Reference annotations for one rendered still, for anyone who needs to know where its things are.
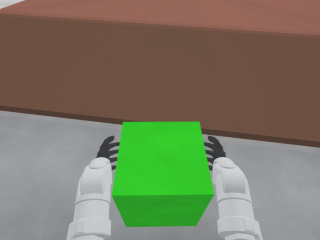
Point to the carton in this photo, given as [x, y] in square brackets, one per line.
[162, 176]

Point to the robot left hand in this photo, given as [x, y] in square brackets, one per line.
[104, 150]

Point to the robot right forearm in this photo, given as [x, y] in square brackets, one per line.
[236, 218]

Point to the robot left forearm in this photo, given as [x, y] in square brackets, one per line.
[92, 204]

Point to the robot right hand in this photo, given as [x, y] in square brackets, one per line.
[217, 150]

